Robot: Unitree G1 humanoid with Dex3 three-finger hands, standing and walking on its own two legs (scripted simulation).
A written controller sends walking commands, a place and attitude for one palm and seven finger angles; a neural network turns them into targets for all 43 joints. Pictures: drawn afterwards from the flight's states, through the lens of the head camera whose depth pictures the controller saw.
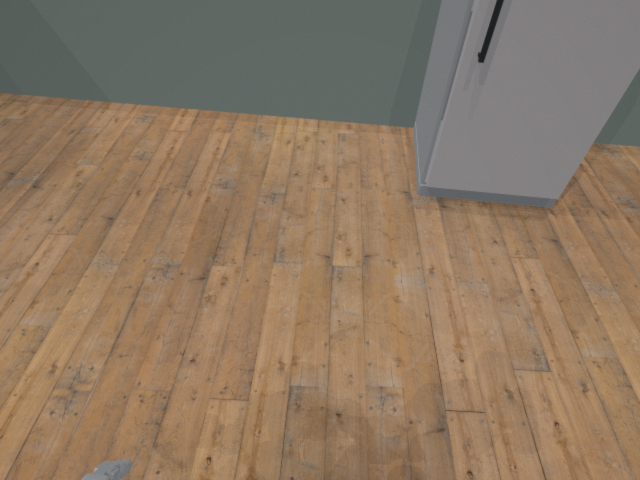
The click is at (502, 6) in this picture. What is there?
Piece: fridge door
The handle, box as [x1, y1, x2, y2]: [478, 0, 503, 62]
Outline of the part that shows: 503,0 496,1 482,49 478,53 479,62 483,62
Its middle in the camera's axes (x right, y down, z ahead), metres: +0.56 -0.78 +1.17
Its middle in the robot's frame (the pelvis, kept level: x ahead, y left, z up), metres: +1.44 -0.49 +0.16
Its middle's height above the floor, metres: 0.93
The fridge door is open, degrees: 0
